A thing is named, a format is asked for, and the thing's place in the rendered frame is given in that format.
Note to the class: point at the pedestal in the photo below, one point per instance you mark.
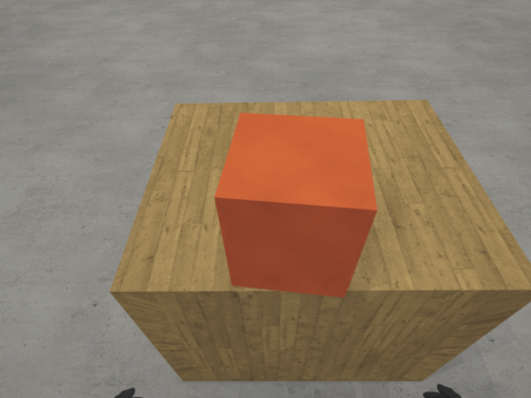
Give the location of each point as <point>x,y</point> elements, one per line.
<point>438,271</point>

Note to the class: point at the carton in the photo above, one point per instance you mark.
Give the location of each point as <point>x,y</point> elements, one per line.
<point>296,202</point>

